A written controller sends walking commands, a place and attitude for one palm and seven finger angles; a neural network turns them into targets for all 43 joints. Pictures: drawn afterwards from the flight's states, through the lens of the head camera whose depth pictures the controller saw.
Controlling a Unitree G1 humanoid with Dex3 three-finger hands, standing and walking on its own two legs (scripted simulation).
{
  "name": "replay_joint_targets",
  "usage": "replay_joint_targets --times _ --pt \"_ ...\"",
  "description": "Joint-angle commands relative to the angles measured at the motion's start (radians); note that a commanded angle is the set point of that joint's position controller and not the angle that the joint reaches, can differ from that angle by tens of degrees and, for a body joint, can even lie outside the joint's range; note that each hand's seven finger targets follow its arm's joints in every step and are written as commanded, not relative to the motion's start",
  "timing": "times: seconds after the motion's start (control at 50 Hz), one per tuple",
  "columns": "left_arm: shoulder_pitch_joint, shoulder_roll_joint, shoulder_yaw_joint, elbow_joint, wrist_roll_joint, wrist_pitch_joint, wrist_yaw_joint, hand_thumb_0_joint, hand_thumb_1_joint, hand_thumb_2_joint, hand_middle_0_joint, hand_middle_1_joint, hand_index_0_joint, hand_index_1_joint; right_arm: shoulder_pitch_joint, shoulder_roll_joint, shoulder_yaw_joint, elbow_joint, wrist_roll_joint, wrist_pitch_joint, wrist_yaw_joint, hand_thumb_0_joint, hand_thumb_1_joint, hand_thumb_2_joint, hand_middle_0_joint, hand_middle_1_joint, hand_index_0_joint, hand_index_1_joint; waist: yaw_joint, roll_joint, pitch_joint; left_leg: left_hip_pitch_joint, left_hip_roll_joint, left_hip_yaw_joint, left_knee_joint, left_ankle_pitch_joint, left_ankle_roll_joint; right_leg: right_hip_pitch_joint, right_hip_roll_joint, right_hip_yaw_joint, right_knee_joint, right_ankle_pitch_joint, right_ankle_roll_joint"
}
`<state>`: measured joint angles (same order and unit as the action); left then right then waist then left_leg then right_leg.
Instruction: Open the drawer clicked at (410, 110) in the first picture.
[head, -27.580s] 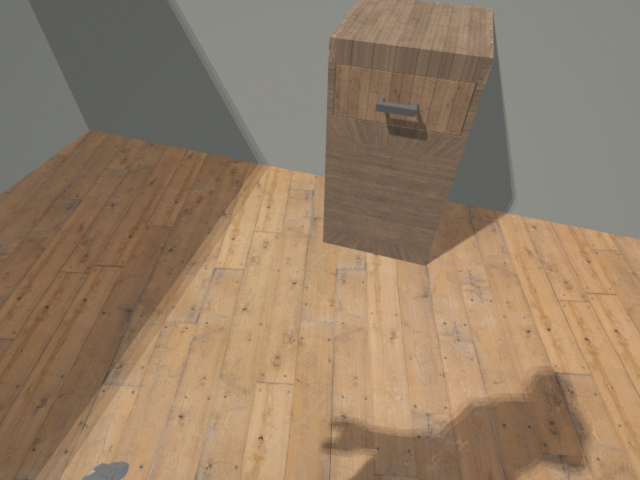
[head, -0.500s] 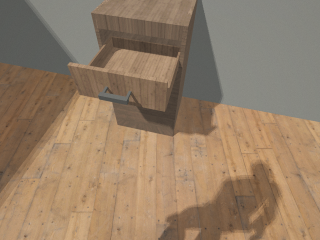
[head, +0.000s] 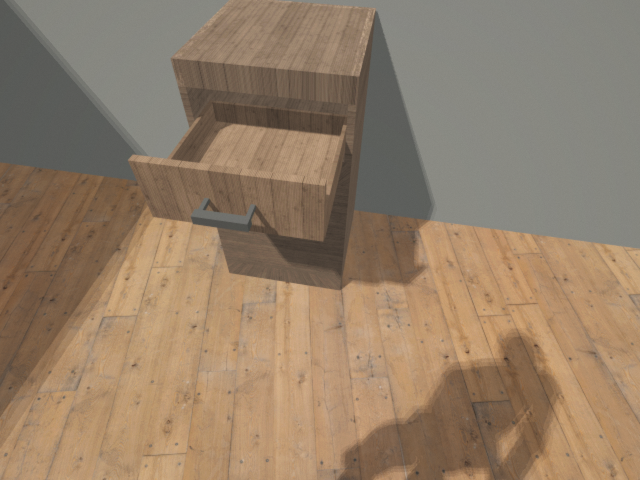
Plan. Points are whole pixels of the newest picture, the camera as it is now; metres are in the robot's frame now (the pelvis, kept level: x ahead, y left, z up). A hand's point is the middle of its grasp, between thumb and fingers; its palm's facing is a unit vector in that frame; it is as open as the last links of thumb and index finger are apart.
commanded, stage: let the arm hang, fingers relaxed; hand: left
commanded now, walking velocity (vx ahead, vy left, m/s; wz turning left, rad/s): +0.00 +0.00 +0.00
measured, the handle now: (225, 213) +0.61 +0.23 -0.08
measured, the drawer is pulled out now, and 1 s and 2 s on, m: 0.30 0.30 0.30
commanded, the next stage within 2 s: look to check the result in 0.06 s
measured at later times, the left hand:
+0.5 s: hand out of the picture -0.01 +0.16 -0.18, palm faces +0.04 -0.99 -0.16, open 7.4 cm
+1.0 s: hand out of the picture +0.00 +0.16 -0.18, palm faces +0.03 -0.98 -0.18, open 7.4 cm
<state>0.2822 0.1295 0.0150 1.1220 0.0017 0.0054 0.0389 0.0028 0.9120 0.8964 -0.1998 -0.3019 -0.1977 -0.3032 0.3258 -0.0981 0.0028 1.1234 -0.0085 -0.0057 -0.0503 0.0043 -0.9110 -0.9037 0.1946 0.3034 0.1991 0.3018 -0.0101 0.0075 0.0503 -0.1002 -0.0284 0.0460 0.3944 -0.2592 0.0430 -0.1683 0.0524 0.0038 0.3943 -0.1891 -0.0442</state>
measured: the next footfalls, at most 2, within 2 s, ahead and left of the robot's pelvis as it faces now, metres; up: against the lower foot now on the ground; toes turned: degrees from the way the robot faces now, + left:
none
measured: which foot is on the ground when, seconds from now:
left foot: down 0.00-1.00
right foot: down 0.00-1.00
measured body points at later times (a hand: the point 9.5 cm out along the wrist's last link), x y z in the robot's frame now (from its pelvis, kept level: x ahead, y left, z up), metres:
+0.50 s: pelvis +0.00 +0.00 +0.00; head +0.01 +0.01 +0.45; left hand -0.01 +0.21 -0.16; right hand -0.04 -0.19 -0.16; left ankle -0.03 +0.09 -0.74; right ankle +0.02 -0.09 -0.74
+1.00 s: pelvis +0.01 +0.00 +0.00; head +0.03 +0.00 +0.45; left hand +0.00 +0.22 -0.16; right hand -0.03 -0.20 -0.16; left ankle -0.03 +0.09 -0.74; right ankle +0.02 -0.09 -0.74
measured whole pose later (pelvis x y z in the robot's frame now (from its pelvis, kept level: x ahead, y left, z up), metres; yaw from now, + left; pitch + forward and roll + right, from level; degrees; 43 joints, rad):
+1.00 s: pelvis +0.01 +0.00 +0.00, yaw -1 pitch -2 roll +0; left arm 0.29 0.12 0.01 1.13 0.00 0.00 0.05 0.00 0.91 0.90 -0.20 -0.30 -0.20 -0.30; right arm 0.32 -0.10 0.00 1.13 -0.01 -0.01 -0.05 0.00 -0.91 -0.90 0.19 0.30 0.20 0.30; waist -0.02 0.01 0.07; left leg -0.09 -0.03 0.06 0.39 -0.27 0.05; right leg -0.17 0.05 0.02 0.41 -0.21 -0.04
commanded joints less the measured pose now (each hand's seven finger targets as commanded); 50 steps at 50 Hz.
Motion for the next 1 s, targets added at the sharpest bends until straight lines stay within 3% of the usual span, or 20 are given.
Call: replay_joint_targets --times 0.0,0.28,0.46,0.76,0.9,0.98 --pt "0.090 0.079 0.009 -0.012 0.005 -0.014 0.005 0.000 0.900 0.900 -0.200 -0.300 -0.200 -0.300 0.080 -0.080 -0.014 -0.008 0.002 -0.004 -0.004 0.000 -0.900 -0.900 0.200 0.300 0.200 0.300 0.009 0.004 0.067 -0.057 0.118 -0.102 -0.083 0.105 0.009 -0.028 -0.112 0.107 -0.068 0.090 -0.015" --pt "0.094 0.068 0.008 -0.001 0.004 -0.015 0.008 0.000 0.900 0.900 -0.200 -0.300 -0.200 -0.300 0.109 -0.066 -0.014 0.010 0.002 -0.005 -0.005 0.000 -0.900 -0.900 0.200 0.300 0.200 0.300 0.001 -0.003 0.053 -0.050 0.119 -0.098 -0.086 0.102 0.009 -0.016 -0.115 0.107 -0.065 0.090 -0.014" --pt "0.100 0.060 0.005 0.002 0.005 -0.014 0.009 0.000 0.900 0.900 -0.200 -0.300 -0.200 -0.300 0.106 -0.064 -0.015 0.010 0.002 -0.004 -0.005 0.000 -0.900 -0.900 0.200 0.300 0.200 0.300 0.001 0.008 0.081 -0.054 0.120 -0.100 -0.093 0.077 0.008 -0.042 -0.110 0.113 -0.068 0.063 -0.014" --pt "0.091 0.064 0.007 -0.003 0.004 -0.015 0.010 0.000 0.900 0.900 -0.200 -0.300 -0.200 -0.300 0.099 -0.068 -0.017 0.006 0.002 -0.008 -0.007 0.000 -0.900 -0.900 0.200 0.300 0.200 0.300 0.000 0.014 0.063 -0.034 0.124 -0.098 -0.088 0.132 0.008 -0.031 -0.110 0.110 -0.052 0.106 -0.013" --pt "0.096 0.067 0.008 -0.006 0.004 -0.019 0.010 0.000 0.900 0.900 -0.200 -0.300 -0.200 -0.300 0.092 -0.078 -0.019 0.004 0.004 -0.010 -0.008 0.000 -0.900 -0.900 0.200 0.300 0.200 0.300 0.002 -0.013 0.041 -0.007 0.127 -0.094 -0.078 0.175 0.008 -0.026 -0.111 0.109 -0.047 0.142 -0.014" --pt "0.083 0.069 0.009 -0.003 0.004 -0.015 0.010 0.000 0.900 0.900 -0.200 -0.300 -0.200 -0.300 0.093 -0.074 -0.017 0.008 0.002 -0.009 -0.008 0.000 -0.900 -0.900 0.200 0.300 0.200 0.300 0.000 0.007 0.058 -0.021 0.125 -0.094 -0.086 0.165 0.006 -0.022 -0.113 0.106 -0.047 0.133 -0.013"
